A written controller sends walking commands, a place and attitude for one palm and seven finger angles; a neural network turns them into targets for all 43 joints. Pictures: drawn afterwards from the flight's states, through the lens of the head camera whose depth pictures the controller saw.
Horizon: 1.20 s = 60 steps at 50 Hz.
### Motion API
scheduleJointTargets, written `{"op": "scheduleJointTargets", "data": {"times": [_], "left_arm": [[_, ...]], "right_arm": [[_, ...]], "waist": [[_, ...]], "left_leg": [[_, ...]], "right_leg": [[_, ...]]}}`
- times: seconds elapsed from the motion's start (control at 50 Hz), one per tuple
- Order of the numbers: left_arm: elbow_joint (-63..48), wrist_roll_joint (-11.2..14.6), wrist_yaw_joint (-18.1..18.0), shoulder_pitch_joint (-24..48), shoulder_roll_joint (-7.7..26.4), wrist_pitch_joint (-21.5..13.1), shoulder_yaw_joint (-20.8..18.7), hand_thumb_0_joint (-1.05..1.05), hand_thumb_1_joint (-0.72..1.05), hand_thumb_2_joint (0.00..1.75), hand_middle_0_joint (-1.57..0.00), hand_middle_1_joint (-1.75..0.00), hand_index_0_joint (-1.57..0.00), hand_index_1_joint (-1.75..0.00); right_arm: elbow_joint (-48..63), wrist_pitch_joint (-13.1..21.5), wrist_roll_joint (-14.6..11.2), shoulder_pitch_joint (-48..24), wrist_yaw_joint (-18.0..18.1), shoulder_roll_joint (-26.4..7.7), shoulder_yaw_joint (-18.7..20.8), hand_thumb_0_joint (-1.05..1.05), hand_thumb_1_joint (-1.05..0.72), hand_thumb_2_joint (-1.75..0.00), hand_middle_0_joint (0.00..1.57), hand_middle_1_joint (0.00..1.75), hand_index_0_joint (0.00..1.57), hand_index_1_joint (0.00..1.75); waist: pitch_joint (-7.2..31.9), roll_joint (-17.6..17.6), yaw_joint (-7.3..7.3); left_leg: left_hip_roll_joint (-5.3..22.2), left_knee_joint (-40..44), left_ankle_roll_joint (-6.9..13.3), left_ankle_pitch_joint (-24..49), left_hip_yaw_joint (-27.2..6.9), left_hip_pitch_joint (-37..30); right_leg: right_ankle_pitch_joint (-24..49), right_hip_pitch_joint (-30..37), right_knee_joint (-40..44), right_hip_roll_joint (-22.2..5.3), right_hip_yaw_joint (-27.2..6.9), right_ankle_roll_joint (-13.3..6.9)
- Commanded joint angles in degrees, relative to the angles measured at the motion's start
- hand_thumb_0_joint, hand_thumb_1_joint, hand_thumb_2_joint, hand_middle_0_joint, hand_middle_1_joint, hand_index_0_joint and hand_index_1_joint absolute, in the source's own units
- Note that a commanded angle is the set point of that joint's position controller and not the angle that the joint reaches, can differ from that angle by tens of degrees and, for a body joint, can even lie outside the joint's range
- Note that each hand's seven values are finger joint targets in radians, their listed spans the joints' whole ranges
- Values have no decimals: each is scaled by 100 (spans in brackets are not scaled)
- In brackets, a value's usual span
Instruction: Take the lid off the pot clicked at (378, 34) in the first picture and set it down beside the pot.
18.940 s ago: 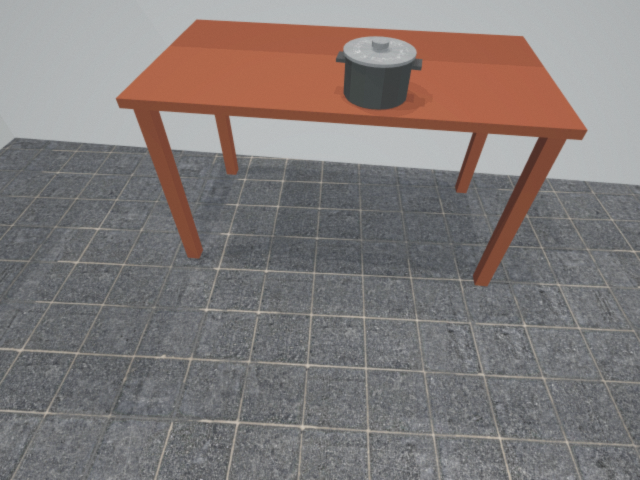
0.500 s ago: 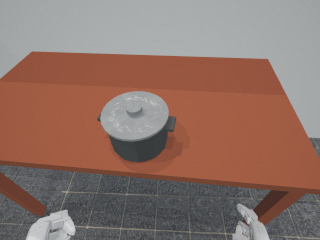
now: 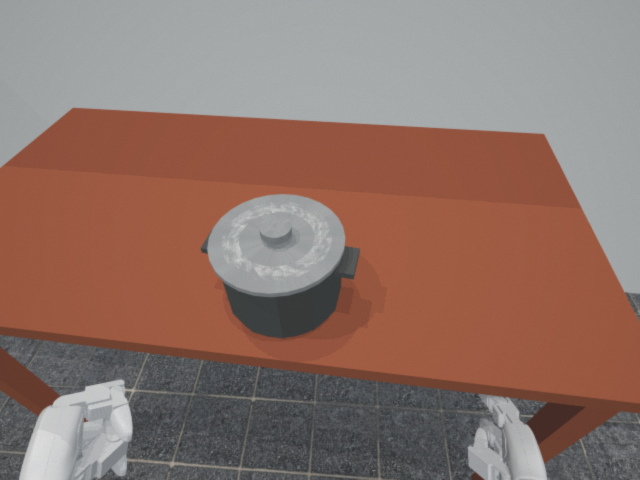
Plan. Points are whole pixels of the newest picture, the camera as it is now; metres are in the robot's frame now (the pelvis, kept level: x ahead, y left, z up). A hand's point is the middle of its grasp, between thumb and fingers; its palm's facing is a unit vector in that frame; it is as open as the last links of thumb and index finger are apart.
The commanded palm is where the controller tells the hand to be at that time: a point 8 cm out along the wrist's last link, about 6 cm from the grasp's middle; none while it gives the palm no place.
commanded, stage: raise the hand higher, near the body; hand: left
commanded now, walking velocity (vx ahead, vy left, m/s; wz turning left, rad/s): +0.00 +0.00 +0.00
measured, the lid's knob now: (275, 229) +0.42 +0.12 +0.09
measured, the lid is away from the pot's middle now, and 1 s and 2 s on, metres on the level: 0.00 0.00 0.00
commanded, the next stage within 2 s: reach forward and open the fingers in 0.30 s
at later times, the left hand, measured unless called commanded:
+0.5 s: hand (111, 392) +0.17 +0.23 +0.10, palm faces +0.20 -0.63 -0.75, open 3.0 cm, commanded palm +0.13 +0.27 +0.14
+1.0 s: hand (90, 357) +0.19 +0.26 +0.12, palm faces -0.20 -0.02 -0.98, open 5.3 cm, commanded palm +0.18 +0.26 +0.18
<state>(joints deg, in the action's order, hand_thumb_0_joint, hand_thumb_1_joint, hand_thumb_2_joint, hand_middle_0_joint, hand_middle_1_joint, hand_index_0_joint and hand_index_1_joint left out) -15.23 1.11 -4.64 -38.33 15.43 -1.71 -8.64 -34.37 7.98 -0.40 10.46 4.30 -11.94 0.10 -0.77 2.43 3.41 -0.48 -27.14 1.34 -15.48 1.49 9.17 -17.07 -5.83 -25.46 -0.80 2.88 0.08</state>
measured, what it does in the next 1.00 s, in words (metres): stands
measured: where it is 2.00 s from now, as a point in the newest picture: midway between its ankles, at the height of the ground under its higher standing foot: outside the picture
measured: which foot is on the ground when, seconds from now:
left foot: down 0.00-1.00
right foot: down 0.00-1.00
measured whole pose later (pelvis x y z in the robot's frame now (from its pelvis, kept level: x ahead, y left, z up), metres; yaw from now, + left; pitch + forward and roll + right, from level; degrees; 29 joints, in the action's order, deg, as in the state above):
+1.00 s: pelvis -0.03 +0.00 +0.00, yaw +1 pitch -1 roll -1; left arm -16.4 -40.5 15.0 -13.7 39.8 -0.8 -6.5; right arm -32.2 -4.0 -2.2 6.7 2.0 -16.7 -0.8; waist -1.1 8.1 3.1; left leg -0.5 -25.8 1.7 -11.3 1.0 13.2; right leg -13.2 -9.7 -24.3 -0.8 3.5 0.1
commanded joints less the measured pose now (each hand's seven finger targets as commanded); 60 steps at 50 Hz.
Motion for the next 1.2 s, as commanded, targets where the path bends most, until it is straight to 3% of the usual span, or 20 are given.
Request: {"op": "scheduleJointTargets", "data": {"times": [0.0,0.06,0.24,0.32,0.38,0.4,0.42,0.44,0.48,0.58,0.66,0.74,0.76,0.78,0.8,0.92,1.0,1.04,1.14,1.18], "left_arm": [[-1448,-3,-126,-45,892,-424,-733,0,90,90,-130,-150,-130,-150],[-1428,-8,-73,-140,680,-412,-522,0,90,90,-130,-150,-130,-150],[-1797,30,-181,231,1162,-524,-1051,0,90,90,-130,-150,-130,-150],[-1694,48,-128,479,877,-551,-774,0,90,90,-130,-150,-130,-150],[-1955,58,-155,829,1074,-629,-924,0,90,90,-130,-150,-130,-150],[-2375,-2426,-314,1148,2476,-227,-665,0,88,90,-128,-148,-128,-148],[-2763,-2468,-428,1196,2002,41,-666,0,85,90,-126,-146,-126,-146],[-2819,-2475,-504,1275,2143,219,-764,0,83,90,-124,-144,-124,-144],[-2141,-3477,-450,534,2374,535,-823,0,77,92,-121,-138,-121,-138],[-1690,-4518,76,1219,2817,888,-614,0,60,102,-118,-115,-118,-115],[-1781,-4553,661,1948,3243,758,-524,0,47,110,-114,-100,-114,-100],[-1380,-4349,1292,2266,3701,553,-795,0,35,117,-109,-86,-109,-86],[-1015,-4285,1441,2169,3534,509,-632,0,32,118,-108,-83,-108,-83],[-882,-4313,1560,2449,3914,462,-885,0,29,119,-107,-79,-107,-79],[-869,-4272,1656,2737,3764,414,-714,0,26,121,-106,-76,-106,-76],[-1132,-4162,1769,3389,3897,-34,-879,0,9,125,-98,-54,-98,-54],[-521,-4229,1742,3658,3669,110,-683,0,-2,129,-93,-40,-93,-40],[-382,-4330,1716,4026,4005,226,-939,0,-8,131,-91,-33,-91,-33],[-1168,-4298,1767,4729,3836,181,-540,0,-23,138,-85,-15,-85,-15],[-731,-4332,1823,4773,3956,233,-582,0,-29,141,-83,-8,-83,-8]], "right_arm": [[950,304,-11,-677,3,-469,141,0,-90,-90,20,30,20,30],[964,251,-27,-715,-49,-479,135,0,-90,-90,20,30,20,30],[926,275,-23,-740,-26,-497,112,0,-90,-90,20,30,20,30],[908,247,-27,-713,-49,-520,100,0,-90,-90,20,30,20,30],[920,268,-28,-740,-36,-542,92,0,-90,-90,20,30,20,30],[1013,-74,118,-761,-108,-977,-5,0,-90,-90,20,30,20,30],[1280,-257,109,-831,-160,-753,28,0,-90,-90,20,30,20,30],[1296,-348,56,-962,-171,-755,-2,0,-90,-90,20,30,20,30],[1210,-634,73,-862,-245,-782,67,0,-90,-90,20,30,20,30],[1351,-1170,-71,-1216,-347,-890,37,0,-90,-90,20,30,20,30],[1339,-1099,-173,-1345,-270,-889,54,0,-90,-90,20,30,20,30],[1222,-993,-234,-1418,-207,-949,61,0,-90,-90,20,30,20,30],[1186,-997,-208,-1202,-195,-917,71,0,-90,-90,20,30,20,30],[1094,-1033,-210,-1161,-185,-987,53,0,-90,-90,20,30,20,30],[1126,-1033,-234,-1215,-172,-974,69,0,-90,-90,20,30,20,30],[1149,-898,-188,-1162,-206,-931,76,0,-90,-90,20,30,20,30],[1130,-958,-240,-1141,-292,-973,105,0,-90,-90,20,30,20,30],[1141,-971,-277,-1319,-335,-1016,77,0,-90,-90,20,30,20,30],[1324,-794,-264,-1467,-376,-917,64,0,-90,-90,20,30,20,30],[1159,-853,-252,-1260,-360,-976,90,0,-90,-90,20,30,20,30]], "waist": [[404,132,36],[277,1,2],[391,-15,64],[199,-20,-19],[193,17,-24],[192,416,-32],[429,712,25],[321,563,-2],[606,500,202],[826,-78,109],[1250,78,36],[851,-31,-25],[723,-226,-56],[663,-305,-40],[505,-209,-103],[1068,199,45],[706,11,-7],[669,15,46],[1424,453,73],[1266,171,50]], "left_leg": [[162,340,17,1778,-135,-484],[196,332,15,1849,-137,-456],[214,384,-1,1508,-185,-496],[215,423,20,1416,-137,-455],[212,431,24,1180,-134,-477],[110,260,75,1368,-112,171],[135,251,59,1478,-71,178],[136,223,43,1460,-106,314],[153,171,22,1436,-71,244],[91,114,53,1200,-33,330],[47,116,164,1295,-150,49],[-12,154,200,1445,-193,-24],[-34,169,222,1416,-157,89],[-38,236,214,1386,-181,93],[-26,277,208,1319,-182,105],[-71,390,172,1504,-252,-313],[-41,531,128,1155,-215,-131],[-42,552,119,1023,-232,-91],[-43,558,150,1142,-343,-486],[-8,671,127,1027,-341,-357]], "right_leg": [[1486,-302,371,-42,95,-80],[1535,-367,370,-28,105,-73],[1235,-328,415,0,57,-90],[1178,-433,461,-37,65,-60],[973,-464,539,-36,25,-65],[997,-948,197,72,-195,-106],[959,-812,101,1,35,-176],[963,-800,102,30,0,-204],[844,-720,36,123,-185,-287],[1010,-653,126,80,-348,-194],[1259,-423,196,-23,-313,-76],[1598,-531,397,4,-330,-18],[1590,-492,385,-25,-196,32],[1536,-553,466,-31,-207,51],[1457,-559,503,-32,-178,50],[1377,-415,618,-15,-95,12],[995,-528,685,3,-34,-6],[812,-575,693,70,-119,-63],[856,-344,530,39,-121,-88],[728,-377,578,29,-35,-58]]}}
